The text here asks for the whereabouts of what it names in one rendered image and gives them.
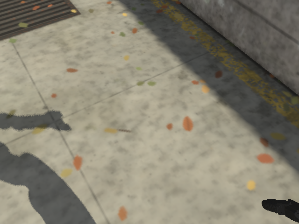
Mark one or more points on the right robot hand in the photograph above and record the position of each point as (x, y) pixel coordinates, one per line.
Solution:
(288, 208)

